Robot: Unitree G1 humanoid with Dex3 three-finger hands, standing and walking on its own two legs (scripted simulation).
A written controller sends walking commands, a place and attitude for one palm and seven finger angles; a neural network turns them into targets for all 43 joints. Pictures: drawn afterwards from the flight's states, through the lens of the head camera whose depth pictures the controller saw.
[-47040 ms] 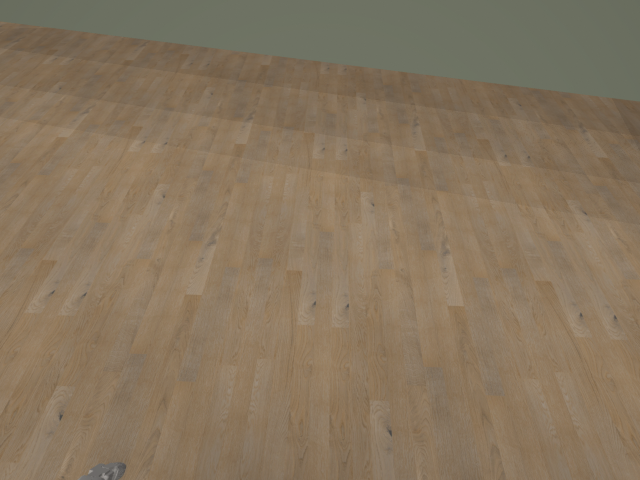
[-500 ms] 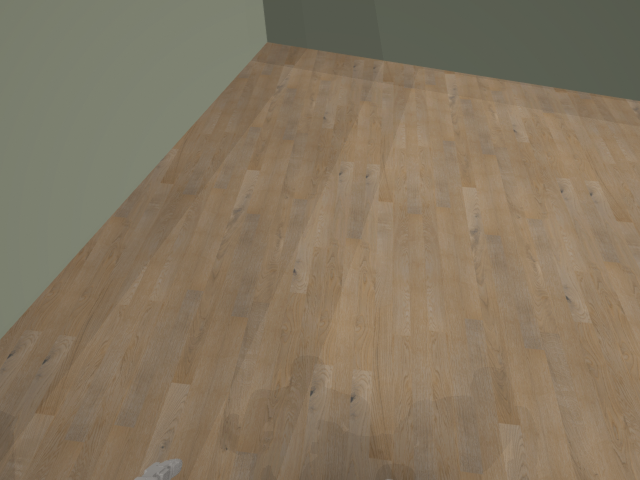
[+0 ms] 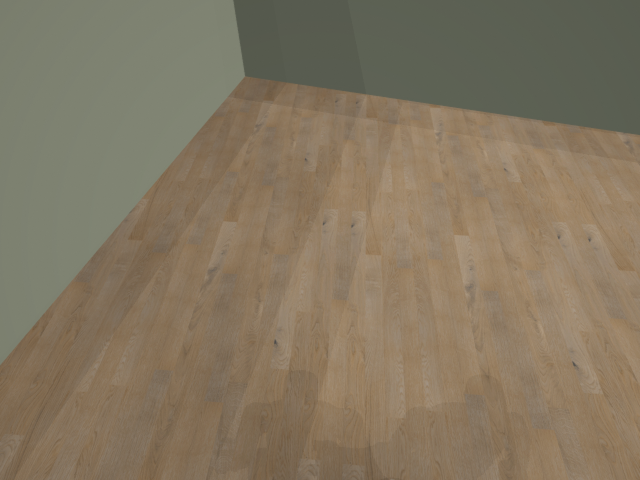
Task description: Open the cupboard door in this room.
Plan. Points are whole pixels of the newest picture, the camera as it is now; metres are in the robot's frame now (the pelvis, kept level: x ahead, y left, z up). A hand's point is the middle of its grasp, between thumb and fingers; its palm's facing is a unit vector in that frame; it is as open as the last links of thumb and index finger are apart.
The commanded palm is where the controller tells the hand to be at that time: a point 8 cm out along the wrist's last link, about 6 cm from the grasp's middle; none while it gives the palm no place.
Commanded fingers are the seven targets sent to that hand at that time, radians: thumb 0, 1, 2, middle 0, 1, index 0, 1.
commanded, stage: turn to face it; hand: left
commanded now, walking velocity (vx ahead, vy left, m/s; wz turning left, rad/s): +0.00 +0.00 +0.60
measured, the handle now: out of the picture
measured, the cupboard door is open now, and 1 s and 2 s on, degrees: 46 46 46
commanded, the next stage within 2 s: none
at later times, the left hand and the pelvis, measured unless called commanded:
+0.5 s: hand out of the picture +0.15 +0.20 -0.18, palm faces +0.30 -0.93 -0.22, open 7.4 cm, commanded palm none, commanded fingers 0.00 0.90 0.90 -0.20 -0.30 -0.20 -0.30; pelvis +0.13 -0.01 -0.01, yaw +16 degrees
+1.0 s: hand out of the picture +0.11 +0.13 -0.17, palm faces +0.58 -0.78 -0.23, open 7.4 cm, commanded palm none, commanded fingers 0.00 0.90 0.90 -0.20 -0.30 -0.20 -0.30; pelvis +0.18 -0.06 -0.01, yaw +36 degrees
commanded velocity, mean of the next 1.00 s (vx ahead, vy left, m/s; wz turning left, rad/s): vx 0.00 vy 0.00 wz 0.60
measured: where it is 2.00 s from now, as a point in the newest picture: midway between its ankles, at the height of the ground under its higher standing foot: (360, 473)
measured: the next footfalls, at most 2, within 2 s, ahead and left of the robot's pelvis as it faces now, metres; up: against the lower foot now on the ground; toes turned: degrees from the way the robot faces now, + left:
right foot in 0.02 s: +0.12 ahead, -0.12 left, +0.00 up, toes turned -7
left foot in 0.34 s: +0.19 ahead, +0.12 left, +0.00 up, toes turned +20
